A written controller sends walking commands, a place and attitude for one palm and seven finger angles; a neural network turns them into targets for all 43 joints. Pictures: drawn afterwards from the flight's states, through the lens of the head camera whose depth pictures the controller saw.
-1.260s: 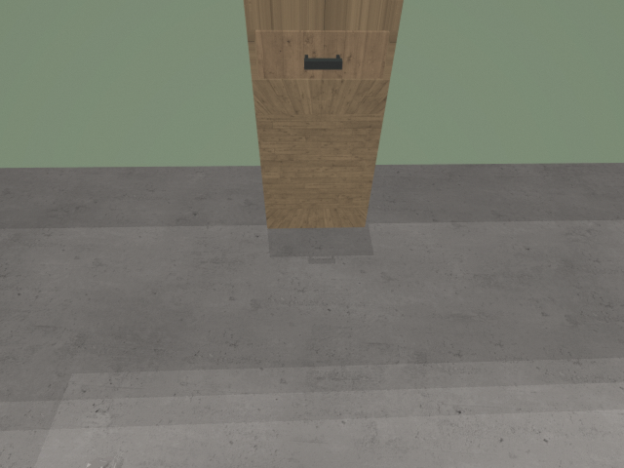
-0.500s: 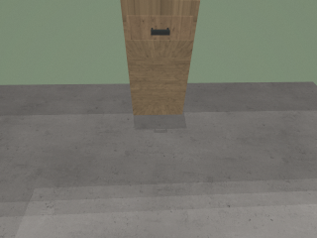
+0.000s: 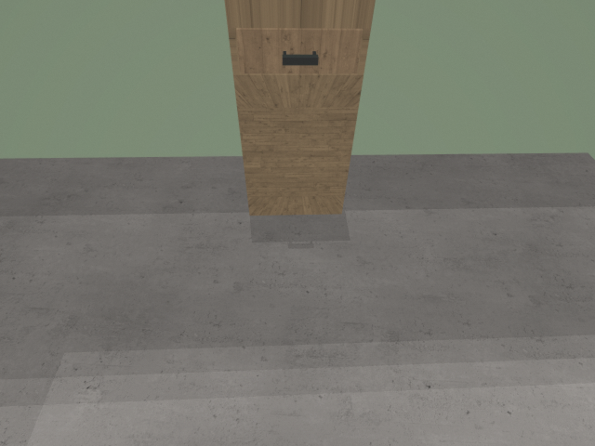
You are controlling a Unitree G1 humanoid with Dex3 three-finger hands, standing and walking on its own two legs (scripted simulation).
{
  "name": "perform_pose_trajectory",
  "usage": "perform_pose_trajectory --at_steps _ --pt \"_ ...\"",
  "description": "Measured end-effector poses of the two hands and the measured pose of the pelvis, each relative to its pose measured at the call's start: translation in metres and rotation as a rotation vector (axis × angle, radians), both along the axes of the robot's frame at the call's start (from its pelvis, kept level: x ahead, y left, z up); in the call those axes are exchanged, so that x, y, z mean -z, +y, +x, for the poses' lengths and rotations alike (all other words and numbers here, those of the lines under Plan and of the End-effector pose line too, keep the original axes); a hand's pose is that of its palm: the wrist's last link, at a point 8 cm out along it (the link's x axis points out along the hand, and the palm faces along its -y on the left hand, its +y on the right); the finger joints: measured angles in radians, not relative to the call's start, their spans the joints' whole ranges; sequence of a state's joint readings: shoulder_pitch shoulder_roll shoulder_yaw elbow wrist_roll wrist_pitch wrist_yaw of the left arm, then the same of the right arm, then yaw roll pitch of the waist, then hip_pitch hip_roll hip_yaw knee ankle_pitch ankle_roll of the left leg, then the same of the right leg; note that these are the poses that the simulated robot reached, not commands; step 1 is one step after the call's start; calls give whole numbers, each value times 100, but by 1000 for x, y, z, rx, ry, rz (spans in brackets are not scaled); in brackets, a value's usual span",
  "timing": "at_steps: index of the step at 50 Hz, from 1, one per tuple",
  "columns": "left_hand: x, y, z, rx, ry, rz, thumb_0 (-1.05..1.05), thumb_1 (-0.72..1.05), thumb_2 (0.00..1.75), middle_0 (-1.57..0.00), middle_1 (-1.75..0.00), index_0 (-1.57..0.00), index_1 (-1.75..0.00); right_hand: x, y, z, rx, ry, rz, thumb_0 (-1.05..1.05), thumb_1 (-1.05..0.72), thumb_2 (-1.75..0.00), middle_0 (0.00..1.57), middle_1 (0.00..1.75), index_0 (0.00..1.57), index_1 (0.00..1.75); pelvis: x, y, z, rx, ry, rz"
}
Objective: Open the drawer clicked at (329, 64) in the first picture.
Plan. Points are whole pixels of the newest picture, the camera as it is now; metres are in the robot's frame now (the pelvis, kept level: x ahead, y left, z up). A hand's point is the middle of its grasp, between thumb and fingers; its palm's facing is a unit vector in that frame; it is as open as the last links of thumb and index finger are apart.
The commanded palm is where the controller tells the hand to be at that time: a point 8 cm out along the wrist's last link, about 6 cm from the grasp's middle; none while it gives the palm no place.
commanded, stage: look at it before walking up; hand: left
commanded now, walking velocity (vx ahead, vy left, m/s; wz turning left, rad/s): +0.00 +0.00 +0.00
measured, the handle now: (299, 56) +1.22 +0.06 -0.01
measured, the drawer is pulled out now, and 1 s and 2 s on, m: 0.00 0.00 0.00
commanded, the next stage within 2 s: walk to a spot facing it in 0.18 s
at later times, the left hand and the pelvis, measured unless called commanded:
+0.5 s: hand out of the picture +0.06 +0.22 -0.17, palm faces -0.07 -0.96 -0.27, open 7.4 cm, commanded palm none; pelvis +0.02 -0.01 -0.01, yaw -5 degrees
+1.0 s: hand out of the picture +0.14 +0.12 -0.16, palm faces -0.20 -0.96 -0.19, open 7.4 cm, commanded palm none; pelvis +0.16 -0.06 +0.00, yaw -18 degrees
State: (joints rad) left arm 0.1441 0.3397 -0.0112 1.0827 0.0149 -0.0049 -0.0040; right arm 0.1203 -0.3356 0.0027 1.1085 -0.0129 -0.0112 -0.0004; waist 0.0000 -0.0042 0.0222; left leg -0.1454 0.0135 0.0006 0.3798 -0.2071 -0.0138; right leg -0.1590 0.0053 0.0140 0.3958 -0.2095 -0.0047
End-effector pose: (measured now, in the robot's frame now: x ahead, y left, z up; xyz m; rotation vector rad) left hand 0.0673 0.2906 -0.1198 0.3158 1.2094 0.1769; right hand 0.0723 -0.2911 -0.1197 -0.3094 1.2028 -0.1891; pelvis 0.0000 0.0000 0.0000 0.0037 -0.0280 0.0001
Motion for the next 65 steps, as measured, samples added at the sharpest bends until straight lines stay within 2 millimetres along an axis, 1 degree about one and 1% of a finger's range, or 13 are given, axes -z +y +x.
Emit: perform_pose_trajectory --at_steps 16,20,27,32,34,36,38,44,51,54,57,60,65 --pt "-2 0 1 -5 -4 6 1 90 90 -20 -30 -20 -30 -1 -2 4 -1 -5 -2 0 -91 -90 20 30 20 30 -1 -2 2 2 -5 -1" --pt "4 -7 -2 -7 18 -7 1 90 90 -20 -30 -20 -30 4 4 -1 16 -4 11 0 -91 -90 20 30 20 30 2 -2 6 29 -3 -1" --pt "21 -39 -11 23 126 -71 1 90 90 -20 -30 -20 -30 26 16 -32 129 26 87 0 -91 -90 20 30 20 30 11 -12 25 117 10 18" --pt "30 -76 10 63 137 -93 1 90 90 -20 -30 -20 -30 51 9 -62 222 115 135 0 -90 -90 20 30 20 30 24 -34 44 165 4 12" --pt "31 -88 16 46 109 -96 1 90 90 -20 -30 -20 -30 54 6 -66 233 169 147 0 -91 -90 20 30 20 30 25 -42 52 165 5 5" --pt "27 -99 18 36 114 -102 1 90 90 -20 -30 -20 -30 48 2 -57 240 183 153 0 -91 -90 20 30 20 30 20 -48 62 180 9 6" --pt "21 -109 19 43 147 -109 0 90 90 -20 -30 -20 -30 41 -3 -38 252 150 157 1 -91 -90 20 30 20 30 13 -52 72 200 17 11" --pt "11 -127 35 86 250 -126 0 90 90 -20 -30 -20 -30 22 -15 41 293 -23 164 1 -91 -90 20 30 20 30 1 -61 110 267 44 23" --pt "14 -123 90 103 284 -108 1 90 90 -20 -30 -20 -30 15 -19 148 278 -152 163 0 -91 -90 20 30 19 30 4 -60 171 332 52 12" --pt "22 -115 123 112 300 -99 0 90 90 -20 -30 -20 -30 13 -18 200 266 -204 156 0 -91 -90 20 30 19 30 10 -57 205 360 51 8" --pt "38 -104 165 139 322 -94 0 90 90 -20 -30 -20 -30 14 -18 243 275 -281 118 0 -91 -90 20 30 20 30 25 -53 244 408 49 -7" --pt "50 -99 224 204 313 -90 1 90 90 -20 -30 -20 -30 12 -18 252 332 -306 87 0 -91 -90 20 30 20 30 29 -52 271 464 29 2" --pt "39 -122 354 344 156 -105 1 91 90 -20 -30 -19 -29 12 -7 213 484 -169 81 0 -91 -90 20 30 20 30 14 -58 309 525 21 4"
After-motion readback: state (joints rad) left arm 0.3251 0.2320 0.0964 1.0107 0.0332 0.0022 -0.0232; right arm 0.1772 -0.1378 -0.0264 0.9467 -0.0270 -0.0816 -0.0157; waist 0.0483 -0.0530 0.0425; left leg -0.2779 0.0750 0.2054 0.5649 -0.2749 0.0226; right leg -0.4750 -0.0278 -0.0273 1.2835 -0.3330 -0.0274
